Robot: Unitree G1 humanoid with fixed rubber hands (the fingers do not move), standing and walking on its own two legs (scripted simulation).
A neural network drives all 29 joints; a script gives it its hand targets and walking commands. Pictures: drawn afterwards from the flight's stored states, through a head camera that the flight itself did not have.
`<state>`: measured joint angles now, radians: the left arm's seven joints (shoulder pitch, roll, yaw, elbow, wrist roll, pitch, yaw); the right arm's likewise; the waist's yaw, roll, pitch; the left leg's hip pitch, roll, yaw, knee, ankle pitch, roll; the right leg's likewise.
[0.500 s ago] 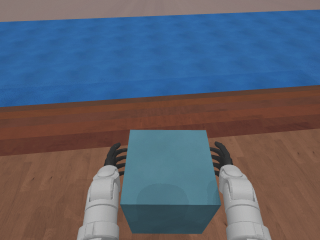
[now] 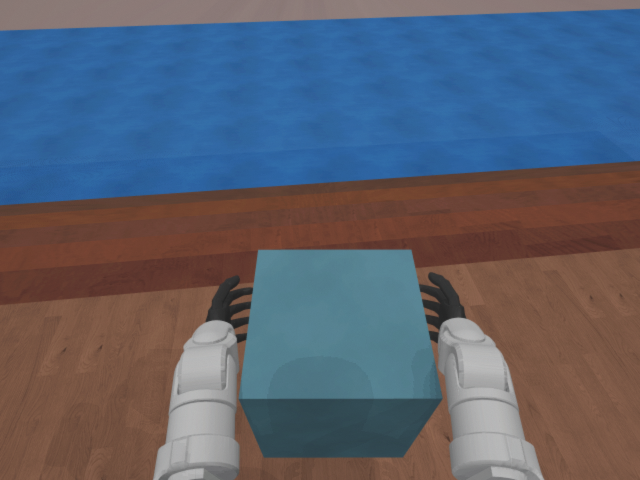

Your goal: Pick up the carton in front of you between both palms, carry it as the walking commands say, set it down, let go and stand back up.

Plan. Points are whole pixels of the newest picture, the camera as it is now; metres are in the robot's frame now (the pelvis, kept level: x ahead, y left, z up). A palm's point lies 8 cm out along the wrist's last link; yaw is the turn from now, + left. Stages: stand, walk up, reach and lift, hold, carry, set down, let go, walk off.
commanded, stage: reach and lift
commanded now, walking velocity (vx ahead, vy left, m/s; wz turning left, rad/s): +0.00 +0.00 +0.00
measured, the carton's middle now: (334, 358) +0.30 +0.00 -0.04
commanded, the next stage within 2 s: hold in 0.44 s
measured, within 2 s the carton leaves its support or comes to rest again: neither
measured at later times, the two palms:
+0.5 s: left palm (220, 326) +0.30 +0.15 +0.04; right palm (454, 322) +0.30 -0.15 +0.05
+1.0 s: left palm (219, 330) +0.29 +0.15 +0.05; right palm (460, 328) +0.29 -0.15 +0.06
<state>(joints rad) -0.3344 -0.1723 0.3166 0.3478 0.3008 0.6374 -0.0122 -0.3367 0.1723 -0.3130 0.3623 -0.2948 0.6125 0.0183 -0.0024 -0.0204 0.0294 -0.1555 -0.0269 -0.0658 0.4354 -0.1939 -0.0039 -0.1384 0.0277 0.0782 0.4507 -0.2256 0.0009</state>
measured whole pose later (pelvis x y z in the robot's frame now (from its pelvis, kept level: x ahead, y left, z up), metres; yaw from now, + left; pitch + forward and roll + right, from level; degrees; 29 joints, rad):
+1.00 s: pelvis +0.00 +0.00 +0.00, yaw +0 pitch -8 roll +0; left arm -0.28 -0.16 0.24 0.22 0.27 0.77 -0.01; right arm -0.28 0.16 -0.24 0.23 -0.27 0.75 0.01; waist 0.00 -0.02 0.04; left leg -0.06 -0.02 -0.07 0.38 -0.18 -0.01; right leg -0.04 0.03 0.07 0.40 -0.21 0.00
